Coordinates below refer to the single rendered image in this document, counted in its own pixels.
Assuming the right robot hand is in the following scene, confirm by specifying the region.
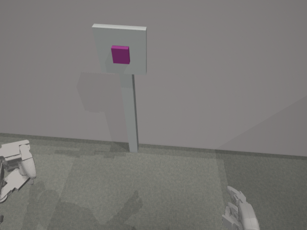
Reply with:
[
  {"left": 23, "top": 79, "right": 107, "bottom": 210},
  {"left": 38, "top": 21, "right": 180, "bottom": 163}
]
[{"left": 222, "top": 186, "right": 260, "bottom": 230}]

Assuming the button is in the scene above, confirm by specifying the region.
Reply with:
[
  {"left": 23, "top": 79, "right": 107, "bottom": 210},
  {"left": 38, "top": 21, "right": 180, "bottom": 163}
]
[{"left": 111, "top": 46, "right": 130, "bottom": 64}]

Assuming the left robot hand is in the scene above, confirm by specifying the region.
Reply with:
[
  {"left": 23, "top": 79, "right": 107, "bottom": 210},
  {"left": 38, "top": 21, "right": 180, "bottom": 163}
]
[{"left": 0, "top": 140, "right": 36, "bottom": 204}]

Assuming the panel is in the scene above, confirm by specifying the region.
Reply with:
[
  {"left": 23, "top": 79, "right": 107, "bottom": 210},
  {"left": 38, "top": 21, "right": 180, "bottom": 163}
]
[{"left": 92, "top": 24, "right": 147, "bottom": 153}]

